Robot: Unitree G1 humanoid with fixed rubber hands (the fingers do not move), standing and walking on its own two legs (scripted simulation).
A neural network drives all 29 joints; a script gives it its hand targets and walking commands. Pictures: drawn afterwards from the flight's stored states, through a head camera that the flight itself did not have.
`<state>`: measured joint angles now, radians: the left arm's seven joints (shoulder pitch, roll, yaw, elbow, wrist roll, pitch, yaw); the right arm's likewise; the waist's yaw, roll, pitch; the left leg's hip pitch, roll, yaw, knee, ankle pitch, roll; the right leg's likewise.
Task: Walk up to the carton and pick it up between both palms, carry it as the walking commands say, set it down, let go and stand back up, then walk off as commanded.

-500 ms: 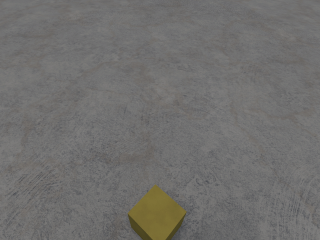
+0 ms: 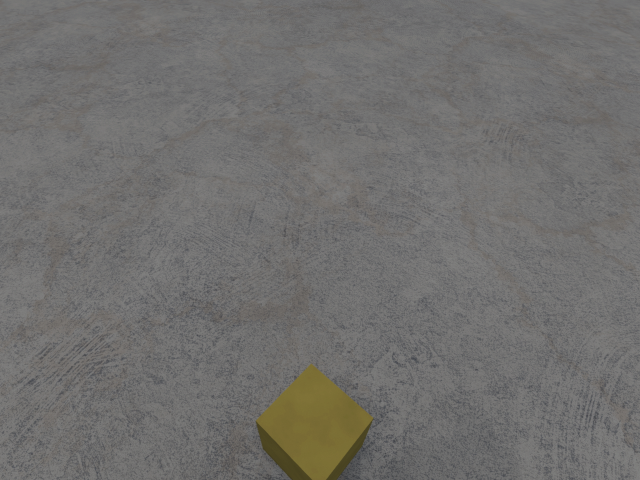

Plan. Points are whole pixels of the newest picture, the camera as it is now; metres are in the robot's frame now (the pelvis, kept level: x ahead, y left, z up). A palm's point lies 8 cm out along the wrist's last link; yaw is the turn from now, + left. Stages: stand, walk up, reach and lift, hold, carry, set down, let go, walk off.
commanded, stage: stand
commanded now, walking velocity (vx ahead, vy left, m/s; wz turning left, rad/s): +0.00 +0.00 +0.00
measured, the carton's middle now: (313, 434) +0.38 +0.00 -0.65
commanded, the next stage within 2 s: walk off in 1.86 s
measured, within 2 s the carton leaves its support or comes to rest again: neither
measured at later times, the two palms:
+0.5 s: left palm out of the picture +0.05 +0.29 -0.11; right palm out of the picture +0.06 -0.30 -0.11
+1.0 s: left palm out of the picture +0.07 +0.29 -0.11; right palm out of the picture +0.07 -0.32 -0.11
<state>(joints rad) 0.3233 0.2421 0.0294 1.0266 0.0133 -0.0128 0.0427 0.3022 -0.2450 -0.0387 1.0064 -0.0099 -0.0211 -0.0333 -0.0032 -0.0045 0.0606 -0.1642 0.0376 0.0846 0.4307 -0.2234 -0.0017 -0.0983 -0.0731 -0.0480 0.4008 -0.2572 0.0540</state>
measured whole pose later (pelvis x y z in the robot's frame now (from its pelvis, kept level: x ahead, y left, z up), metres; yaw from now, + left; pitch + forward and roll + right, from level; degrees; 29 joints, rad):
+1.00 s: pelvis +0.00 -0.01 +0.00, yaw +0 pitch -3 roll +0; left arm 0.20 0.37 0.02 1.00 0.00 -0.02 0.02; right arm 0.19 -0.37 -0.03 0.99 0.00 -0.02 -0.01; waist 0.00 0.00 0.06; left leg -0.11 0.05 0.08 0.35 -0.19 -0.02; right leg -0.04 -0.06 -0.05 0.32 -0.22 0.04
